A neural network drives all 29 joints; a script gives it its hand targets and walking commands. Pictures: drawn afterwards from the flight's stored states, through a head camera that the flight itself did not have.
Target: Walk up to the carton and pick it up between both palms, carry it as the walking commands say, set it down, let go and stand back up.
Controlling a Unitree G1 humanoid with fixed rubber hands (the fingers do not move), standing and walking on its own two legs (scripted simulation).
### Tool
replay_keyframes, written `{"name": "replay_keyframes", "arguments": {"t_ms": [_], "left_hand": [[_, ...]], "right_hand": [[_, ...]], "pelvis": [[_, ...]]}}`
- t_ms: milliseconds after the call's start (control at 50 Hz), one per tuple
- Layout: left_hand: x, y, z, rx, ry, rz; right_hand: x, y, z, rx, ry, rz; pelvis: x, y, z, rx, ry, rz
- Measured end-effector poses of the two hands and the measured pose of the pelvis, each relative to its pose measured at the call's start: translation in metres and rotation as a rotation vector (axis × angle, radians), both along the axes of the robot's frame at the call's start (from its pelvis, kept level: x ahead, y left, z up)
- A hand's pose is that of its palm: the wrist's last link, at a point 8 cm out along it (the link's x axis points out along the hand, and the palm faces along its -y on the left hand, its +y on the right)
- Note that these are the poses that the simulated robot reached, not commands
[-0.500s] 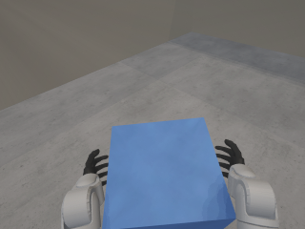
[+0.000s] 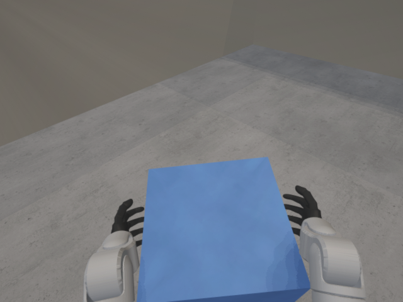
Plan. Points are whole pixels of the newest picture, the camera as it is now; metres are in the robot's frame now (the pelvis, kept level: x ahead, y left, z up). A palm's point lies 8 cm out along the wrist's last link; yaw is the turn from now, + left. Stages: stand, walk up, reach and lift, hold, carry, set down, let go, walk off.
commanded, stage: carry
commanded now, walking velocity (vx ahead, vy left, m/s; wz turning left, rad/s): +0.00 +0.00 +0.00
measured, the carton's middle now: (215, 236) +0.29 -0.01 +0.00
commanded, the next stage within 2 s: none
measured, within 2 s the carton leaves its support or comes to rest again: neither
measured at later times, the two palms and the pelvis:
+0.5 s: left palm (120, 236) +0.25 +0.17 +0.08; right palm (306, 221) +0.26 -0.17 +0.09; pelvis +0.00 +0.00 +0.00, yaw +0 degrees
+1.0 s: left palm (120, 237) +0.25 +0.17 +0.08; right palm (308, 222) +0.25 -0.17 +0.09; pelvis +0.00 +0.00 +0.00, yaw +0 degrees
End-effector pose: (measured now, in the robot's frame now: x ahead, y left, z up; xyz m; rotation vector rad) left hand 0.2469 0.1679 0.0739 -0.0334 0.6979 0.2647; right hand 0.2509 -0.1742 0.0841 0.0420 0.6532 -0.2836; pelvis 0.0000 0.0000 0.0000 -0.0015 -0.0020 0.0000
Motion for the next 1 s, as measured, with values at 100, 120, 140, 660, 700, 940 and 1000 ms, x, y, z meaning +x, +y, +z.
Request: {"name": "replay_keyframes", "arguments": {"t_ms": [100,120,140,660,700,940,1000], "left_hand": [[-0.001,0.001,0.003,0.004,-0.014,0.002],[0.0,0.001,0.001,0.005,-0.008,0.0],[0.001,0.0,-0.001,0.006,-0.001,-0.001],[0.001,0.005,0.015,0.007,-0.021,0.02],[0.001,0.005,0.015,0.006,-0.022,0.018],[0.0,0.003,0.005,0.003,0.014,0.012],[0.001,0.004,0.007,0.003,0.0,0.011]], "right_hand": [[0.001,0.001,0.003,-0.001,-0.013,0.006],[0.001,0.001,0.0,0.001,-0.008,0.005],[0.001,0.0,-0.002,0.002,-0.001,0.002],[0.005,0.006,0.011,-0.005,-0.021,0.021],[0.005,0.005,0.012,-0.006,-0.022,0.02],[0.003,0.004,0.004,-0.005,0.013,0.011],[0.004,0.004,0.007,-0.007,-0.001,0.011]], "pelvis": [[-0.001,0.0,0.0,0.0,-0.001,0.0],[-0.001,0.0,0.0,0.0,-0.001,0.0],[-0.001,0.0,0.0,0.0,-0.001,0.0],[0.002,0.0,0.0,0.0,0.003,0.0],[0.002,0.0,0.0,0.0,0.003,0.0],[0.001,0.0,0.0,0.0,0.002,0.0],[0.002,0.0,0.0,0.0,0.003,0.0]]}}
